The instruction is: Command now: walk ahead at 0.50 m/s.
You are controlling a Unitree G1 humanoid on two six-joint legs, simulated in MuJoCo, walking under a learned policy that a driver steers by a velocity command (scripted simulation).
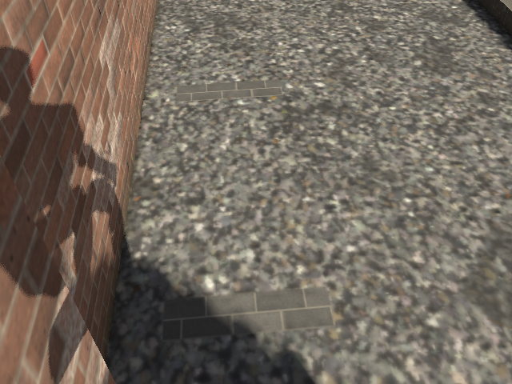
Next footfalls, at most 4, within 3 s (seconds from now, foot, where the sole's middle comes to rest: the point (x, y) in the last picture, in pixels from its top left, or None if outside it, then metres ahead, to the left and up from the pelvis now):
0.28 left None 0.22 0.24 -0.93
0.76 right None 0.50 -0.04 -1.14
1.24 left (238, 377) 0.86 0.17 -1.34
1.64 right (304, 327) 1.09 -0.09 -1.34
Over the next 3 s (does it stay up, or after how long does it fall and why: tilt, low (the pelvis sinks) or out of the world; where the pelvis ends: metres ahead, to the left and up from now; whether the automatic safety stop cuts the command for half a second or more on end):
stays up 1.65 -0.05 -0.56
